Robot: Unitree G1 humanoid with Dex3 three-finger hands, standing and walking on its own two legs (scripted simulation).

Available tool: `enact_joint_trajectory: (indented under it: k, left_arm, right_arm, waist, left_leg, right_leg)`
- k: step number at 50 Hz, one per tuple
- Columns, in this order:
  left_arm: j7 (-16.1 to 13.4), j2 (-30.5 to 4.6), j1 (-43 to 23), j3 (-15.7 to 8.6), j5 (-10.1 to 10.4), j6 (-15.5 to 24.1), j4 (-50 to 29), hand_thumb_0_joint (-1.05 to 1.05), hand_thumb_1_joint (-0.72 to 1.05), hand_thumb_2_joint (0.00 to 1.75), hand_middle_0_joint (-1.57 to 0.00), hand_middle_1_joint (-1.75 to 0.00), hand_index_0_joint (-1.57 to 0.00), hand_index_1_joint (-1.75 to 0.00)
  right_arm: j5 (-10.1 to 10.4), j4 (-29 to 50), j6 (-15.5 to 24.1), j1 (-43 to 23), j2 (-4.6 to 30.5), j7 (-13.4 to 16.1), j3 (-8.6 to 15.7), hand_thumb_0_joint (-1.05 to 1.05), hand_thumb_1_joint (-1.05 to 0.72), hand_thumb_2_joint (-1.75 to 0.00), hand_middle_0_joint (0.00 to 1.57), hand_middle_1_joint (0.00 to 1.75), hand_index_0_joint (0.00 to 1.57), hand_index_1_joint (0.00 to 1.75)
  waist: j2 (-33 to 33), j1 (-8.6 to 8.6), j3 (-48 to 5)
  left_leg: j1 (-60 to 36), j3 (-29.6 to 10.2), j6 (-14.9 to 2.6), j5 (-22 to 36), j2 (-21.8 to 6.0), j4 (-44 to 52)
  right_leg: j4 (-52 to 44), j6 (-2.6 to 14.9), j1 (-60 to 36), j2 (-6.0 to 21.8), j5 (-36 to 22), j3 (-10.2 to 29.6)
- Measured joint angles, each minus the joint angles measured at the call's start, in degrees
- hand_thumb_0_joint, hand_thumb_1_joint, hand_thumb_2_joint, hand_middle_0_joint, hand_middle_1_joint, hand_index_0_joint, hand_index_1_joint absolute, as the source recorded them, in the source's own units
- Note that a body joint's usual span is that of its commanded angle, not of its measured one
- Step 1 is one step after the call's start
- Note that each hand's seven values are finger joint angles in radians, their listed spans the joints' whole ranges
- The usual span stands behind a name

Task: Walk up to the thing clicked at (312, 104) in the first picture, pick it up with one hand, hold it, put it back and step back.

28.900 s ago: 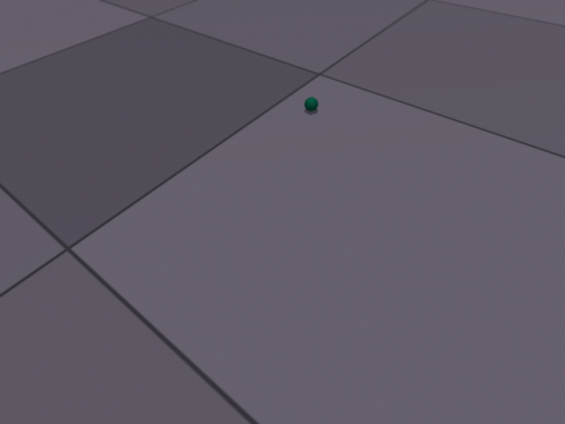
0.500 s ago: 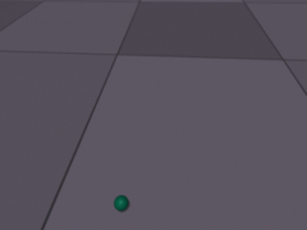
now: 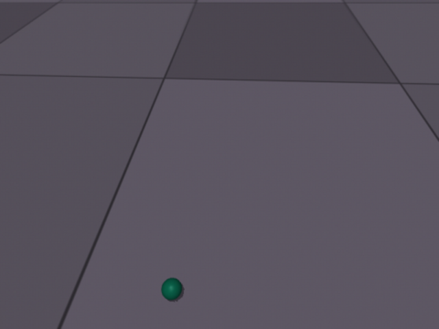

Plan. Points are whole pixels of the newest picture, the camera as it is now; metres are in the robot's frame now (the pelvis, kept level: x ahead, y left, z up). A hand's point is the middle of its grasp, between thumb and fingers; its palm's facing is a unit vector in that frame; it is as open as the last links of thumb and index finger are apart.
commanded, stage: walk up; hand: left
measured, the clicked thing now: (171, 288) +0.44 +0.25 -0.73
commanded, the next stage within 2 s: stand in 0.02 s
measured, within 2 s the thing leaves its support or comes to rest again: neither
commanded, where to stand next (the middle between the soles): +0.06 +0.00 m, yaw +2 degrees
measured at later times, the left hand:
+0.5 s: hand out of the picture +0.05 +0.26 -0.15, palm faces -0.02 -0.94 -0.35, open 7.4 cm
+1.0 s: hand out of the picture +0.03 +0.26 -0.15, palm faces -0.02 -0.94 -0.35, open 7.4 cm
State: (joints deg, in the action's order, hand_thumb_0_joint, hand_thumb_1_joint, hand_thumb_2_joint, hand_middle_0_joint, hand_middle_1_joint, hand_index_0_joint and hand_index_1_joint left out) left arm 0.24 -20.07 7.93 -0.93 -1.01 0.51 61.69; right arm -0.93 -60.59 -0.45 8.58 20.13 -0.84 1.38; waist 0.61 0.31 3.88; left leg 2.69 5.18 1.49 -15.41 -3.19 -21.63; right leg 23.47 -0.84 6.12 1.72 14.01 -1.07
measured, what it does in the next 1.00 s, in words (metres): stands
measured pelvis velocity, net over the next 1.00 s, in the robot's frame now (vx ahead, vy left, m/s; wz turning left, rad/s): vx -0.03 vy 0.00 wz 0.02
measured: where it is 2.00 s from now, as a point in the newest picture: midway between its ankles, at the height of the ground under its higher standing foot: outside the picture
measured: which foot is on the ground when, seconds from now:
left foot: down 0.00-1.00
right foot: down 0.00-1.00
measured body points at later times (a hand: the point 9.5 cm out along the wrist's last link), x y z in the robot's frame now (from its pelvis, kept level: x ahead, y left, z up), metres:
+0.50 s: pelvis -0.02 +0.00 +0.01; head -0.01 -0.01 +0.46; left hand +0.05 +0.30 -0.12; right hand +0.05 -0.30 -0.13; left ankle -0.04 +0.13 -0.74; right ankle -0.01 -0.13 -0.74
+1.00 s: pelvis -0.03 +0.00 +0.01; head -0.02 +0.00 +0.46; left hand +0.04 +0.30 -0.13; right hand +0.05 -0.30 -0.13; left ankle -0.04 +0.13 -0.74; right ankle -0.01 -0.13 -0.74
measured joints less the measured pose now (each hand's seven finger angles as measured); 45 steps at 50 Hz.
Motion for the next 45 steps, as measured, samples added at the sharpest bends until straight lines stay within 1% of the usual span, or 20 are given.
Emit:
enact_joint_trajectory:
  k: [10,22,45]
  left_arm:
    - [-0.16,0.26,-1.59,0.7,0.33,-0.16,1.32,0.01,0.9,0.9,-0.21,-0.3,-0.2,-0.3]
    - [0.12,0.21,-1.95,0.73,0.26,-0.05,2.55,0.01,0.9,0.9,-0.21,-0.3,-0.2,-0.3]
    - [0.23,0.16,-0.65,1.01,0.25,-0.09,3.52,0.01,0.9,0.9,-0.21,-0.3,-0.2,-0.3]
  right_arm:
    - [0.12,-1.46,0.31,-1.63,-0.07,0.46,-1.08,0.01,-0.9,-0.9,0.2,0.3,0.2,0.3]
    - [-0.19,-2.99,0.87,-1.69,0.06,0.28,-1.45,0.01,-0.9,-0.9,0.2,0.3,0.2,0.3]
    - [-0.2,-4.24,0.93,-1.07,0.04,0.12,-1.52,0.01,-0.9,-0.9,0.2,0.3,0.2,0.3]
  waist:
    - [0.02,-0.81,-0.13]
    - [-0.01,-0.78,-0.7]
    - [-0.01,-0.5,-0.99]
  left_leg:
    - [-0.17,-0.27,0.1,2.71,0.19,3.34]
    - [0.42,-0.48,-0.01,4.48,0.44,4.85]
    - [1.76,-0.89,-0.12,5.04,0.62,4.51]
  right_leg:
    - [-3.78,-0.17,-0.55,0.02,-2.81,-0.36]
    - [-5.4,-0.21,-0.12,0.19,-4.54,-0.57]
    - [-5.33,-0.24,0.91,0.4,-5.11,-0.92]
